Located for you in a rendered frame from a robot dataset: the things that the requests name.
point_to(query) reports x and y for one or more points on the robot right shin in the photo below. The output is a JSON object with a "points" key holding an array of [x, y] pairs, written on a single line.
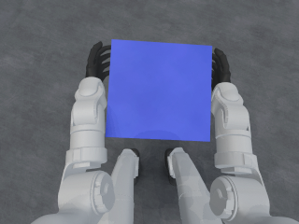
{"points": [[177, 149]]}

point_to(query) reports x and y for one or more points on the robot left shin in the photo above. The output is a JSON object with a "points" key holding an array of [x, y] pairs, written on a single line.
{"points": [[128, 151]]}

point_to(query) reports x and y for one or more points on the robot left hand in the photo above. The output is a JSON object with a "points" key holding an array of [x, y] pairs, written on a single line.
{"points": [[95, 67]]}

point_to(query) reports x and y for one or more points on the right robot upper arm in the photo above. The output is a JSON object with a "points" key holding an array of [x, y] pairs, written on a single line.
{"points": [[240, 200]]}

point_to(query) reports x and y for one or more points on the robot right hand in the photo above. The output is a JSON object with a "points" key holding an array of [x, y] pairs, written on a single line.
{"points": [[221, 68]]}

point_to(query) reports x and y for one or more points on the robot right forearm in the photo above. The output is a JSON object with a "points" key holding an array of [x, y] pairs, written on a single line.
{"points": [[233, 135]]}

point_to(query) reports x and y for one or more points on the robot left forearm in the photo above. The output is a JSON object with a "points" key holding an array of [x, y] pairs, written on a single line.
{"points": [[87, 129]]}

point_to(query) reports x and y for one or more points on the robot shin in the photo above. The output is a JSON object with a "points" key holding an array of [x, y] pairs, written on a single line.
{"points": [[128, 151], [177, 149]]}

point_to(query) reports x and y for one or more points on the carton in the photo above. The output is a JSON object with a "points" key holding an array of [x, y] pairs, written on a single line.
{"points": [[159, 90]]}

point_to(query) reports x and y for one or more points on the left robot upper arm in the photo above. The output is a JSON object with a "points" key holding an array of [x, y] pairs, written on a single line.
{"points": [[83, 199]]}

